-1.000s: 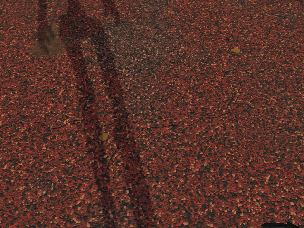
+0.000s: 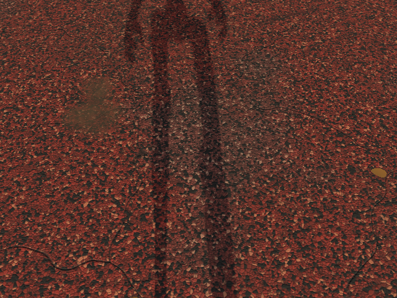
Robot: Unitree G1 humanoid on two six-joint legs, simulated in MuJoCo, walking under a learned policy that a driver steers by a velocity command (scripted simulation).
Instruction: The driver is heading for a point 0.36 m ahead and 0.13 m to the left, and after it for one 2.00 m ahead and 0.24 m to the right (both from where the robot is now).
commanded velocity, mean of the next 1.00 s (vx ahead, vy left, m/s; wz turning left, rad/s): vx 0.22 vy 0.00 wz -0.06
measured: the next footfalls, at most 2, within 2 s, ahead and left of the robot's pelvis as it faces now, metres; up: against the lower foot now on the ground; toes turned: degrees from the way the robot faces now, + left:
left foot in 0.12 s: +0.23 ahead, +0.12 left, +0.00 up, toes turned +7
right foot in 0.58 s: +0.49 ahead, -0.03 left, +0.00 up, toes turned +6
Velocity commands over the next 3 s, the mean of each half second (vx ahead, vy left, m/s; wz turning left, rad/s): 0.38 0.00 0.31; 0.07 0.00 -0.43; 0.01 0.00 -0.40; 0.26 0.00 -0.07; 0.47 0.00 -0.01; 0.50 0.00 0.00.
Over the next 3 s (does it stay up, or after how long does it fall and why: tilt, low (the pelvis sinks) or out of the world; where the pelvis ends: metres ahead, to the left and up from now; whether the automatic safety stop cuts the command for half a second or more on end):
stays up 0.99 -0.15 0.01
